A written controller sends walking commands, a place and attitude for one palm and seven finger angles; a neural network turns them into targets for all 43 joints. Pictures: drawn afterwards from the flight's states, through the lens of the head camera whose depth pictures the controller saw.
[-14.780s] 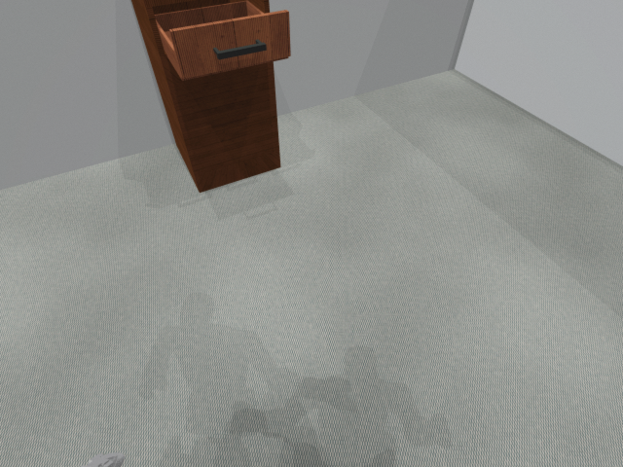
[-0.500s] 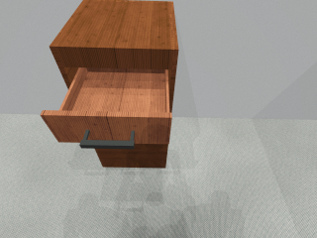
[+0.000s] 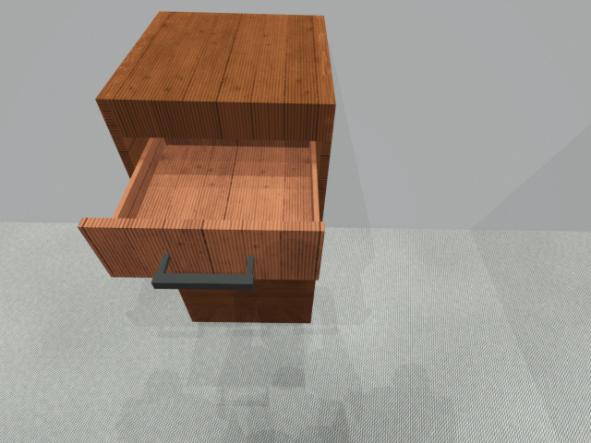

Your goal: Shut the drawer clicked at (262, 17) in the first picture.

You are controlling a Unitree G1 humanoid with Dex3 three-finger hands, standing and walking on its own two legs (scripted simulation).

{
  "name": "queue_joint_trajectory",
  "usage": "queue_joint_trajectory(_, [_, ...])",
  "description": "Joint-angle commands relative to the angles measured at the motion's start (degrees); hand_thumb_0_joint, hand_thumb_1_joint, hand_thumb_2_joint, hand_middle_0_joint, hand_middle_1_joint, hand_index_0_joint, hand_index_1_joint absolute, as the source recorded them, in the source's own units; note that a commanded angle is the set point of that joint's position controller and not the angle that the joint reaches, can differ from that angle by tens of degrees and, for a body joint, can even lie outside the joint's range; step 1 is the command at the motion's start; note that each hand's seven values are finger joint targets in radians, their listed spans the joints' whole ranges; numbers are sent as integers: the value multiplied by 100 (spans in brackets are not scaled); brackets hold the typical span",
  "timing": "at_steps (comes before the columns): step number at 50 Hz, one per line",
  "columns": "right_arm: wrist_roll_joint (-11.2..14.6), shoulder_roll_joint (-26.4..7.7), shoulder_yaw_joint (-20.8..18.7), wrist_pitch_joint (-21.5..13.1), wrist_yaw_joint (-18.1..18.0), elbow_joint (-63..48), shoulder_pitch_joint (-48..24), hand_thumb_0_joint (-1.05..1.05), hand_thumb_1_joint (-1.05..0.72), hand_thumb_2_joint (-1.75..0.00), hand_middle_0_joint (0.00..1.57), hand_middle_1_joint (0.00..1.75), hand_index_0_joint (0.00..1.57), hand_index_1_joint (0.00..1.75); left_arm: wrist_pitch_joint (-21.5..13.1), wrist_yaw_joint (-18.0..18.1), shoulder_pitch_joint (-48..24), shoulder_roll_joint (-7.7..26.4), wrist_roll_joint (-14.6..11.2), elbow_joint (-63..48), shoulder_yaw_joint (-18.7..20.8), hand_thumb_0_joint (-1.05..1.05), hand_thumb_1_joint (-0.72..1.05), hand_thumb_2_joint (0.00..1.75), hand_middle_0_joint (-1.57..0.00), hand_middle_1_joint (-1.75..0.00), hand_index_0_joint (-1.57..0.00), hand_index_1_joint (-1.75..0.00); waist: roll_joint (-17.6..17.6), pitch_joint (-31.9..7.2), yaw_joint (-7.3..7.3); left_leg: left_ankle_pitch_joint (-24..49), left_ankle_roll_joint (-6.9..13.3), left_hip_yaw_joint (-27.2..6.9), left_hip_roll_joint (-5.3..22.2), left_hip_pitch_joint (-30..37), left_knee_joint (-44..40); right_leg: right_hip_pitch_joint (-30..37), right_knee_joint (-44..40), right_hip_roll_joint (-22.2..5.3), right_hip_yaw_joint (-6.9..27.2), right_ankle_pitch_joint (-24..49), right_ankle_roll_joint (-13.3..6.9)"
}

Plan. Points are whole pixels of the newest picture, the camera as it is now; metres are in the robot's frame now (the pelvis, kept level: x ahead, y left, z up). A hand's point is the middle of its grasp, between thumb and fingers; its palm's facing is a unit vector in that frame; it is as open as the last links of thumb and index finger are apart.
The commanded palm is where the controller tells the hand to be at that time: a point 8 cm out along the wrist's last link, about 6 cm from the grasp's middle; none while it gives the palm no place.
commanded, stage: raise the hand and make a fist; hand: left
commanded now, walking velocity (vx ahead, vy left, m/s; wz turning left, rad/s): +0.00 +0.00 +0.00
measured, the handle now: (206, 271) +0.38 +0.17 -0.03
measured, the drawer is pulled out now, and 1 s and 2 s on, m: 0.23 0.23 0.23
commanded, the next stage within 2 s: bring the fist close to the handle in 1.96 s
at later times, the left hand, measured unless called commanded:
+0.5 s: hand (203, 436) +0.15 +0.13 -0.05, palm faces +0.08 -1.00 +0.01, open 5.9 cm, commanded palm +0.12 +0.20 -0.03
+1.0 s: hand (180, 397) +0.17 +0.15 +0.01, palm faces +0.08 -1.00 -0.05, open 3.5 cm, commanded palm +0.14 +0.20 +0.02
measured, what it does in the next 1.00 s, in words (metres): lowers itself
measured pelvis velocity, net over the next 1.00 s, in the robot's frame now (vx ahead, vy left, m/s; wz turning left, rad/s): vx -0.01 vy -0.05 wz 0.09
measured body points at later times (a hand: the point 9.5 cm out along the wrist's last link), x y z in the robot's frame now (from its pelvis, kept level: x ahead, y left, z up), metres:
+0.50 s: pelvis -0.02 -0.04 -0.07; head +0.01 -0.02 +0.38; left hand +0.14 +0.18 -0.05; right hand +0.24 -0.28 -0.08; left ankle -0.03 +0.07 -0.74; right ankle +0.01 -0.14 -0.74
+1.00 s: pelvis -0.01 -0.05 -0.05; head +0.04 -0.05 +0.40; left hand +0.16 +0.21 +0.01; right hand +0.15 -0.29 -0.14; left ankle -0.03 +0.07 -0.74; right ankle +0.01 -0.14 -0.74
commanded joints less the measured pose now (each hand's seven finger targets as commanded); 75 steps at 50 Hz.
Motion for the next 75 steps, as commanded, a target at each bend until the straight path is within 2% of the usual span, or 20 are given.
queue_joint_trajectory(1, [16, -553, -86, -50, -13, -123, 438, 0, -90, -90, 20, 30, 20, 30, -69, 35, 441, 467, -16, -116, 104, 0, 90, 90, -20, -30, -20, -30, 11, 264, 3, 1140, -114, -803, 846, -190, -646, -121, -281, -314, 254, 964, -289])
queue_joint_trajectory(3, [73, -789, -71, -138, 20, -621, 92, 0, -90, -90, 20, 30, 20, 30, -111, 215, 568, 796, 61, 64, 89, 0, 90, 90, -20, -30, -20, -30, -522, 245, 113, 2410, -268, -813, 1043, -725, 353, -10, -138, -517, 249, 2190, -258])
queue_joint_trajectory(4, [325, -1731, -177, -973, -205, -2732, 267, 0, -90, -90, 20, 30, 20, 30, -1290, 182, -3646, 1868, -1070, -8980, 649, 0, 90, 90, -22, -32, -22, -32, 526, -2739, -502, 2858, -531, -1145, 474, 836, -203, 316, 382, 158, -239, 1595, -276])
queue_joint_trajectory(5, [254, -1251, -50, -1531, -341, -2340, -271, 0, -90, -90, 20, 30, 20, 30, -954, 433, -1269, 1454, -593, -7562, 524, 0, 90, 90, -24, -34, -24, -34, 1492, -2573, -8, 3421, -651, -1054, 730, 1052, -326, -219, 841, 230, -250, 197, -408])
queue_joint_trajectory(6, [368, -980, -148, -1731, -273, -2348, -231, 0, -90, -90, 20, 30, 20, 30, -92, 676, 359, 223, -702, -6505, -265, 0, 90, 90, -26, -37, -26, -37, 1363, -1441, -123, 3026, -834, -1139, 761, 197, -546, -868, 1087, 154, -435, -628, -319])
queue_joint_trajectory(7, [380, -1044, -105, -1828, -212, -2189, 14, 0, -90, -90, 20, 30, 20, 30, 33, 572, 289, -418, -824, -6656, -775, 0, 90, 90, -28, -39, -28, -39, 837, -619, -206, 2097, -684, -1074, 645, -227, -422, -1071, 976, 172, -419, -492, -288])
queue_joint_trajectory(9, [266, -1416, -226, -2066, -166, -2707, -114, 0, -90, -90, 20, 30, 20, 30, -455, 427, -31, 79, -871, -7172, -471, 0, 90, 90, -32, -43, -32, -43, 391, -289, -380, 780, -511, -1192, 432, -981, 170, -1248, 523, 201, -531, -363, -326])
queue_joint_trajectory(10, [167, -1430, -253, -2117, -140, -2917, -132, 0, -90, -90, 20, 30, 20, 30, -736, 324, 196, 78, -869, -6960, -349, 0, 90, 90, -34, -45, -34, -45, -356, -270, -409, 547, -429, -1232, 344, -1355, 539, -1446, 522, 222, -606, -269, -329])
queue_joint_trajectory(13, [121, -1348, -420, -2072, 90, -3480, -398, 0, -90, -90, 20, 30, 20, 30, -1810, -473, 1828, -356, -1042, -5833, -132, 0, 90, 90, -40, -52, -40, -52, -1688, -312, 82, 146, -489, -994, 271, -2461, 1311, -2150, 1265, 309, -759, -903, -364])
queue_joint_trajectory(15, [71, -1392, -533, -1958, 275, -3837, -653, 0, -90, -90, 20, 30, 20, 30, -2738, -1198, 2160, 41, -1267, -5921, 411, 0, 90, 90, -44, -56, -44, -56, -1246, -692, 289, 57, -584, -797, 149, -2983, 1846, -2298, 1820, 284, -665, -784, -449])
queue_joint_trajectory(17, [85, -1415, -621, -1749, 402, -4212, -819, 0, -90, -90, 20, 30, 20, 30, -3273, -1606, 2336, 831, -1193, -5803, 1278, 0, 90, 90, -48, -60, -48, -60, -117, -960, 496, 146, -570, -597, 4, -3233, 2223, -2200, 2267, 222, -497, -396, -562])
queue_joint_trajectory(21, [214, -1265, -541, -1346, 269, -4845, -903, 0, -90, -90, 20, 30, 20, 30, -2799, -1541, 1617, 935, -1324, -7276, 1200, 0, 90, 90, -56, -69, -56, -69, 134, -1701, 472, 64, -399, -493, -12, -3500, 2515, -2104, 2563, 269, -232, -170, -495])
queue_joint_trajectory(26, [149, -1177, -430, -1337, 74, -4771, -327, 0, -90, -90, 20, 30, 20, 30, -3253, -1329, 222, 1082, -1460, -8995, 1074, 0, 90, 90, -66, -80, -66, -80, 406, -2071, -224, 323, -237, -775, 156, -3286, 3149, -2498, 2476, 300, 101, 142, -361])
queue_joint_trajectory(30, [214, -1282, -300, -1605, -30, -4474, -384, 0, -90, -90, 20, 30, 20, 30, -3386, -1966, -35, 953, -1612, -8397, 660, 0, 90, 90, -74, -88, -74, -88, 329, -1744, -510, -178, -207, -872, 207, -3611, 3420, -2792, 2199, 250, 290, -611, -308])
queue_joint_trajectory(36, [374, -1305, -249, -1589, -194, -4415, -581, 0, -90, -90, 20, 30, 20, 30, -2055, -2370, 349, 1663, -1894, -7288, 1626, 0, 90, 90, -86, -101, -86, -101, -272, -1944, -110, -238, -215, -826, 151, -3843, 3143, -1724, 1495, -23, 731, -1064, -105])
queue_joint_trajectory(41, [309, -1080, -264, -1555, -163, -4443, -681, 0, -90, -90, 20, 30, 20, 30, -1883, -1892, 1044, 1515, -1988, -7693, 2006, 0, 90, 90, -96, -112, -96, -112, -540, -2232, 224, 330, -292, -881, 138, -3514, 2659, -927, 1586, -129, 539, 373, -19])
queue_joint_trajectory(46, [284, -1147, -317, -1626, -111, -4384, -633, 0, -90, -90, 20, 30, 20, 30, -2296, -1815, 1118, 1326, -1825, -7874, 1653, 0, 90, 90, -106, -123, -106, -123, -405, -1642, 86, 319, -270, -837, 136, -3277, 2391, -1313, 1522, -61, 346, 250, -64])
queue_joint_trajectory(53, [295, -1279, -308, -1849, -126, -4378, -368, 0, -90, -90, 20, 30, 20, 30, -2505, -1697, 799, 1051, -1736, -8517, 1070, 0, 90, 90, -120, -138, -120, -138, 225, -1742, -37, 306, -223, -851, 161, -2550, 2117, -1727, 1569, 162, -106, -305, -276])
queue_joint_trajectory(62, [283, -1209, -231, -1647, 5, -4551, -364, 0, -90, -90, 20, 30, 20, 30, -1926, -1236, 1149, 813, -1329, -8928, 649, 0, 90, 90, -138, -158, -138, -158, 247, -1716, 63, 1393, -303, -986, 307, -1963, 1807, -1547, 1784, 268, -509, 642, -324])
queue_joint_trajectory(75, [277, -1160, -8, -1486, 57, -4790, -375, 0, -90, -90, 20, 30, 20, 30, -1311, -938, 729, 546, -1085, -9780, 26, 0, 90, 90, -140, -160, -140, -160, 315, -1434, 9, 1242, -418, -1173, 405, -1627, 1515, -1567, 1630, 276, -592, 264, -332])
